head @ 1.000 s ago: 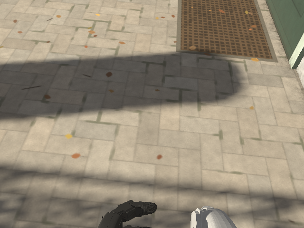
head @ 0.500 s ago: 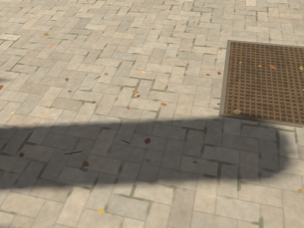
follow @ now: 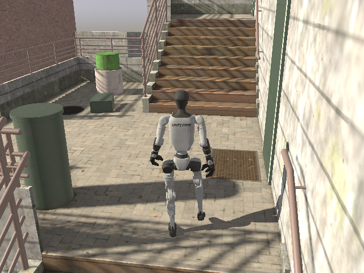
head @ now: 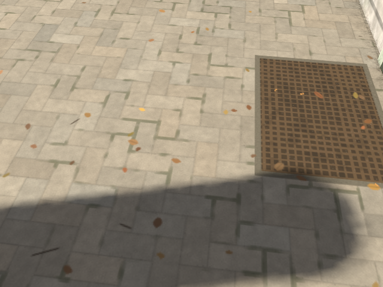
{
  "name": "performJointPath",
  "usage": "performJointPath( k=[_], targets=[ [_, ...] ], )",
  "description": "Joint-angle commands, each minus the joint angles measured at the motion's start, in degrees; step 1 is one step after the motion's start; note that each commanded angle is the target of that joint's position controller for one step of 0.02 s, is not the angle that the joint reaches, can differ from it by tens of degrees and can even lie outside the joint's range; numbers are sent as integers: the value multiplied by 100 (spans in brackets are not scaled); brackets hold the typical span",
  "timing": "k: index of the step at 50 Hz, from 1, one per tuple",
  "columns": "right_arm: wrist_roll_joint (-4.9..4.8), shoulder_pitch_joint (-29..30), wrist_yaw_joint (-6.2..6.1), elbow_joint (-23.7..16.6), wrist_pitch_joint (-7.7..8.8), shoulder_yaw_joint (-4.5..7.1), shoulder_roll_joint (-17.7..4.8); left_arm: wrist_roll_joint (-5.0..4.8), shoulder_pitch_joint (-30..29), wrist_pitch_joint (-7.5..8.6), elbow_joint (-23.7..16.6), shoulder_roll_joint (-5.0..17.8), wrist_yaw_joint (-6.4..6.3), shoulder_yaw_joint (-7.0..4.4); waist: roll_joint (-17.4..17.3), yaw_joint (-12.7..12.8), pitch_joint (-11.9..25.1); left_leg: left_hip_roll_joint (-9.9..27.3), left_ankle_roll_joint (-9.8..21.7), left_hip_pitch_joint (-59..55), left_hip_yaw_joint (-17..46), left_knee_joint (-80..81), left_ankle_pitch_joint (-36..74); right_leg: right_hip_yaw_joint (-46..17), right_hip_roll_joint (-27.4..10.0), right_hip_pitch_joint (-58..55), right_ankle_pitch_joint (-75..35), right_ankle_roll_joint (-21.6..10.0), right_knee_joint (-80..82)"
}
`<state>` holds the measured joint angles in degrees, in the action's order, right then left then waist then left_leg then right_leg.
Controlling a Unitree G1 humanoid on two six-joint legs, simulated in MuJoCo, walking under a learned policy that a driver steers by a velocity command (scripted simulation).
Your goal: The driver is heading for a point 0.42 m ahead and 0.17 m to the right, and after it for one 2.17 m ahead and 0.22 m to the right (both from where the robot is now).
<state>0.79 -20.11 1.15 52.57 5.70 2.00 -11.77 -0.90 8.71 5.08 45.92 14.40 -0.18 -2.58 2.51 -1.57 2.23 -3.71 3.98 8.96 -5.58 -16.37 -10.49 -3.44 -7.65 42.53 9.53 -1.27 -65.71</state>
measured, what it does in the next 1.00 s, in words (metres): walks ahead, turning right: right foot, then left foot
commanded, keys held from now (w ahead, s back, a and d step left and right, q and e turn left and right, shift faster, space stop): w+e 0.02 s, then e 0.98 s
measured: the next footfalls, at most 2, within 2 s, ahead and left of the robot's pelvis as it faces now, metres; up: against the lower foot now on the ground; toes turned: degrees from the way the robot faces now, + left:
right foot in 0.24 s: +0.30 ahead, -0.14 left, +0.00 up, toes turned -7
left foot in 0.74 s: +0.32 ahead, +0.07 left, +0.00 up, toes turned -27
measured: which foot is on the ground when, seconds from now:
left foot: down 0.00-0.24, up 0.26-0.72, down 0.74-1.00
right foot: up 0.00-0.22, down 0.24-0.74, up 0.76-1.00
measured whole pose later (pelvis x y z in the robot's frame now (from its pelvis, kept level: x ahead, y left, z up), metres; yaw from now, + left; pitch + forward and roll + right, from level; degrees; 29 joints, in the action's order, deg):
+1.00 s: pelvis +0.22 -0.01 +0.00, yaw -32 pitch +3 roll -1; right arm 1.1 -10.0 -3.0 38.6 -0.4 3.6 -13.3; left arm -1.0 11.8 -4.1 35.5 18.0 -0.9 -5.9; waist 2.3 -0.9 -0.1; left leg 3.2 0.4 15.9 -3.6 -26.3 -12.9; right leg -3.4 0.6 32.9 20.5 5.4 -62.6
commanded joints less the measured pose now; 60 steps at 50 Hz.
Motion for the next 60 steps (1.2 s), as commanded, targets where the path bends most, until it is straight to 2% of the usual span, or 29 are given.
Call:
performJointPath(
  k=[1,7,9,11,12,13,14,15,17,19,21,23,26,29,33,36,37,38,39,40,42,43,45,48,51,56,58,59,60],
  targets=[
    [20,382,-104,-425,121,170,-848,15,83,-42,-254,43,31,15,-480,231,-295,1452,821,422,587,793,1910,5,-95,-75,-975,25,1113],
    [-100,179,-271,-308,-33,232,-1058,56,-816,-18,-643,98,184,-5,-696,-109,-253,1619,453,-605,40,75,3482,443,391,-539,-1387,-121,2920],
    [-149,374,-342,-372,-138,290,-1155,113,-604,-41,-741,303,251,-99,-860,74,-29,1717,294,-977,1,-579,4271,587,591,-807,-771,-304,3086],
    [-195,623,-408,-510,-237,333,-1197,139,461,-31,-519,654,273,-306,-703,592,486,1408,-26,-904,-218,-2086,4426,779,1000,-2073,-1015,-538,3801],
    [-85,497,-404,-641,-213,295,-1109,180,1019,-51,-458,1129,173,-462,-121,762,925,984,-337,111,-318,-3639,2858,-6,472,-3472,-3001,-822,3777],
    [252,-71,-316,-802,-145,92,-384,238,1012,-103,-578,1568,80,-490,1332,201,1427,30,-693,2231,-165,-5675,-2489,-1941,-898,-5257,-6166,-1673,3228],
    [85,-430,-199,-808,-36,56,-616,244,1114,-94,-784,1392,114,-430,1337,354,2717,-137,-738,2859,1090,-6910,-2937,-3422,-1520,-6008,-5487,-2537,3772],
    [-76,46,-165,-904,-35,137,-961,202,738,-144,-984,1101,109,-407,613,486,2442,167,-676,3114,1316,-7060,-2397,-2942,-1149,-5562,-4296,-2285,3933],
    [-13,708,-293,-1103,-178,156,-927,46,163,-282,-1135,709,37,-302,-377,281,1318,559,-686,3246,1148,-6368,-1552,-2112,-629,-4000,-2664,-1730,4282],
    [33,708,-365,-1271,-373,221,-943,128,1,-361,-1218,704,21,-301,-163,-19,824,629,-662,2660,1108,-5710,-1377,-1881,-342,-2715,-2001,-1558,4596],
    [46,631,-421,-1316,-441,191,-745,185,9,-365,-1267,789,-3,-339,121,-91,736,524,-693,2442,977,-5058,-1268,-1606,-107,-2301,-2212,-1462,4632],
    [56,732,-477,-1351,-463,189,-706,165,124,-392,-1283,919,-79,-391,181,-38,881,443,-770,2462,1015,-4606,-1081,-1639,-71,-2363,-2099,-1411,4579],
    [24,995,-506,-1437,-529,211,-715,84,99,-506,-1376,970,-186,-422,316,59,927,391,-816,2453,1149,-4123,-718,-1883,39,-2359,-398,-1192,4669],
    [-5,1279,-479,-1561,-531,233,-698,75,56,-611,-1459,966,-237,-440,555,175,677,318,-799,2332,1174,-3546,-657,-2143,143,-2243,758,-1058,4778],
    [-80,1321,-387,-1586,-411,265,-723,89,165,-699,-1494,941,-217,-462,719,300,601,182,-675,1839,1130,-2604,-959,-2508,141,-2491,733,-1016,4671],
    [-124,804,-277,-1424,-349,361,-812,-21,94,-771,-1533,902,-214,-460,698,4,486,176,-416,671,945,-885,-344,-2529,461,-2210,751,-749,4376],
    [-32,561,-276,-1394,-359,464,-1131,-23,218,-780,-1551,688,-222,-408,192,5,581,1019,-119,-100,1521,-560,-216,-2161,804,-1586,1561,-469,3693],
    [157,671,-298,-1445,-413,578,-1665,-86,178,-730,-1720,539,-213,-386,-1633,212,294,2283,655,-324,2946,-193,717,-704,1757,-339,2329,-106,2232],
    [298,806,-283,-1567,-380,564,-1473,73,37,-604,-1779,990,-159,-519,-1983,132,303,2948,1270,129,3802,-4,1343,-602,1504,-51,2563,177,797],
    [238,1211,-336,-1742,-369,481,-1171,66,211,-601,-1596,1206,-113,-602,-1425,284,306,2669,1126,243,3178,-165,1477,-673,1308,-212,2124,276,25],
    [21,1613,-378,-1835,-403,386,-868,62,531,-743,-1282,1029,-131,-576,-914,391,178,1914,586,317,2029,-343,1431,-421,1231,-302,1470,444,-723],
    [-17,1582,-395,-1837,-422,356,-860,53,552,-793,-1269,862,-117,-522,-891,351,93,1823,595,367,1741,-327,1643,-336,1202,-282,1319,514,-1018],
    [32,1376,-423,-1805,-486,350,-897,-17,271,-819,-1402,679,-105,-433,-993,196,10,1635,629,230,1278,-250,1577,-30,1097,-227,1002,612,-717],
    [36,975,-460,-1715,-567,408,-1085,-19,-191,-815,-1643,544,-85,-334,-1244,-98,141,1833,770,-443,1185,-309,1720,107,839,-161,1034,743,281],
    [3,999,-435,-1704,-607,490,-1344,8,-277,-794,-1758,449,1,-258,-1394,-150,294,2037,822,-361,977,-367,1841,368,644,-861,1373,662,1195],
    [-162,1094,-357,-1596,-589,547,-1498,-25,5,-836,-1735,598,123,-343,-1486,-3,317,2229,657,-191,802,-685,1786,729,732,-1918,1016,229,2860],
    [-227,942,-342,-1442,-580,503,-1295,-6,478,-839,-1533,660,103,-427,-1162,205,398,1970,168,278,377,-1391,1312,786,983,-3029,-42,-107,4188],
    [-69,818,-306,-1458,-562,434,-1018,-9,708,-809,-1546,1110,38,-567,-92,186,504,1528,-369,1418,-176,-2631,58,-385,215,-4132,-1609,-420,4371],
    [231,1014,-255,-1794,-531,269,-639,21,848,-769,-1656,1670,-30,-643,1704,105,478,749,-833,3314,-288,-4316,-2862,-2272,-1144,-4816,-3099,-1314,4138]
  ],
)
